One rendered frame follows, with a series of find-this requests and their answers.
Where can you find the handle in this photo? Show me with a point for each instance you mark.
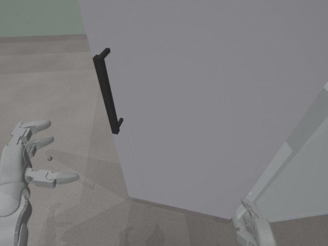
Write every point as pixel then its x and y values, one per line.
pixel 102 75

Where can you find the right robot hand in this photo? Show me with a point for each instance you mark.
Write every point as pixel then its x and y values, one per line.
pixel 261 230

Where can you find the left robot forearm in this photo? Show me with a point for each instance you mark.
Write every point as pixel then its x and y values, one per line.
pixel 15 211

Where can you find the left robot hand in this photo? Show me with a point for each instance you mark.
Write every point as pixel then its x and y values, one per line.
pixel 16 157

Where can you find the fridge door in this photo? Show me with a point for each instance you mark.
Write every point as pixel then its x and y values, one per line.
pixel 209 90

